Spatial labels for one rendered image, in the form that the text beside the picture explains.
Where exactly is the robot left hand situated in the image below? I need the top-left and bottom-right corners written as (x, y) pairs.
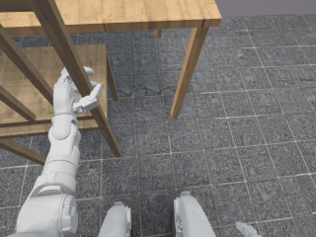
top-left (53, 66), bottom-right (103, 118)

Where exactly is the robot right hand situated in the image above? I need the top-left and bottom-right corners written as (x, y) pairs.
top-left (235, 221), bottom-right (262, 237)

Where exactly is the chair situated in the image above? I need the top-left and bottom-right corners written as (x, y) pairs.
top-left (0, 0), bottom-right (121, 166)

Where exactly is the table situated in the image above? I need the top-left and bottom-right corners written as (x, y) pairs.
top-left (0, 0), bottom-right (222, 119)

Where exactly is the robot thigh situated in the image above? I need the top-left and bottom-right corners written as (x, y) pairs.
top-left (98, 205), bottom-right (131, 237)
top-left (174, 196), bottom-right (216, 237)

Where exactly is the robot left thigh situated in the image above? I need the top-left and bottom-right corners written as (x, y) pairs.
top-left (98, 205), bottom-right (131, 237)

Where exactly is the robot right thigh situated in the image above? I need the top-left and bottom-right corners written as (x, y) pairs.
top-left (174, 196), bottom-right (216, 237)

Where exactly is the left robot forearm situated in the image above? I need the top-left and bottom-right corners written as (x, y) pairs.
top-left (16, 114), bottom-right (81, 233)

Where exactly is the left robot upper arm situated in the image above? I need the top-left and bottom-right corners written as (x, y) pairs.
top-left (6, 194), bottom-right (78, 237)

